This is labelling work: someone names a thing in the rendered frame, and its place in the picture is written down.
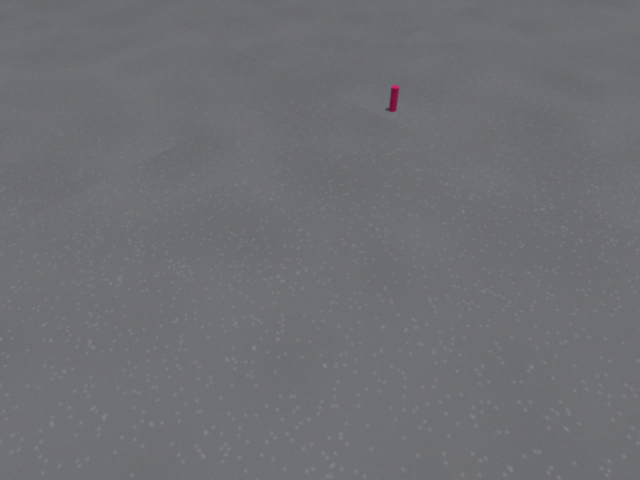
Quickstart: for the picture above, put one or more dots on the can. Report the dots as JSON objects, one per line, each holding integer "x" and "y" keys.
{"x": 394, "y": 97}

